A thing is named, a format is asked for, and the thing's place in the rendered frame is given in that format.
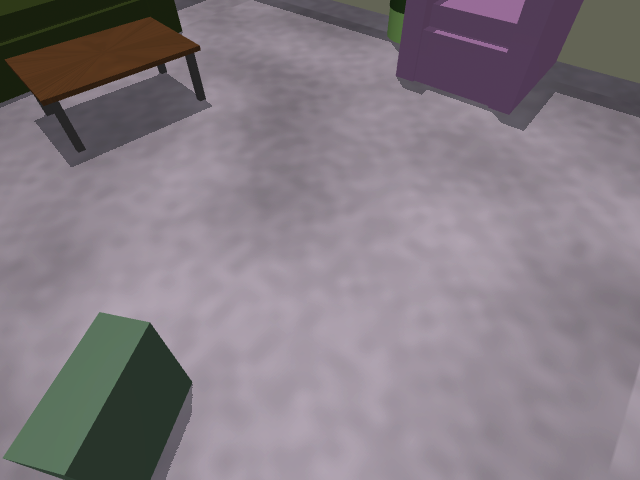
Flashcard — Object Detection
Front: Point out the potted plant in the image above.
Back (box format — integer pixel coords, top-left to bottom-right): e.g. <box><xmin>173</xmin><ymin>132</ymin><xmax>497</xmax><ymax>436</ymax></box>
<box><xmin>387</xmin><ymin>0</ymin><xmax>406</xmax><ymax>44</ymax></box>

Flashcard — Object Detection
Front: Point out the coffee table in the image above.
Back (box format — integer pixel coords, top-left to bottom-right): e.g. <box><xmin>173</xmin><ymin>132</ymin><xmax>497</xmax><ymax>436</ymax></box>
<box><xmin>4</xmin><ymin>17</ymin><xmax>206</xmax><ymax>153</ymax></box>

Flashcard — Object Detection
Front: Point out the sofa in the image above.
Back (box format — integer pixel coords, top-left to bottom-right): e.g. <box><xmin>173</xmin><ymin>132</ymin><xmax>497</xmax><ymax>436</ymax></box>
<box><xmin>0</xmin><ymin>0</ymin><xmax>182</xmax><ymax>103</ymax></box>

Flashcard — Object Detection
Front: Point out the armchair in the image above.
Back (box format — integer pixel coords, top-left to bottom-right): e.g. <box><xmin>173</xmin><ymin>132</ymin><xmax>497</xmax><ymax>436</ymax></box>
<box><xmin>396</xmin><ymin>0</ymin><xmax>584</xmax><ymax>115</ymax></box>

